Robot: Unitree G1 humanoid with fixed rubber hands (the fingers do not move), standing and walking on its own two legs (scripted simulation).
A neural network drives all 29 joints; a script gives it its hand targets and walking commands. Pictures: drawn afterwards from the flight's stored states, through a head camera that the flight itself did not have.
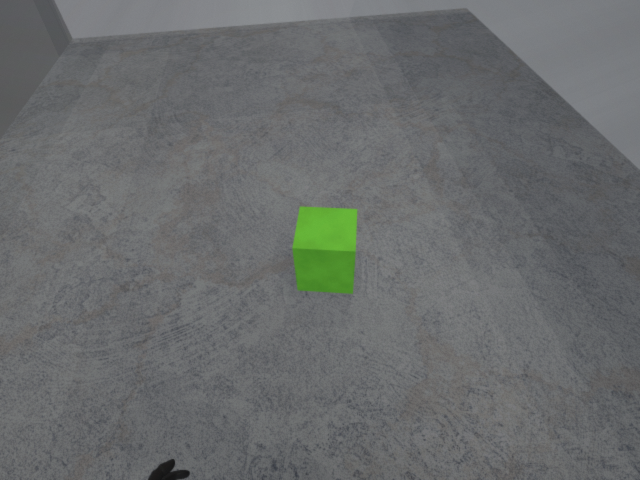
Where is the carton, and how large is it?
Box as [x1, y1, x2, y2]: [292, 207, 356, 293]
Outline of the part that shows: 300,207 292,247 297,288 299,290 352,293 355,253 356,209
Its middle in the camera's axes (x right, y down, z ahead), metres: +0.02 +0.05 +1.45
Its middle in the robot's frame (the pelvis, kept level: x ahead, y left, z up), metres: +0.99 -0.06 -0.64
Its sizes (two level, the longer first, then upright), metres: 0.210 0.200 0.250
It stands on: the floor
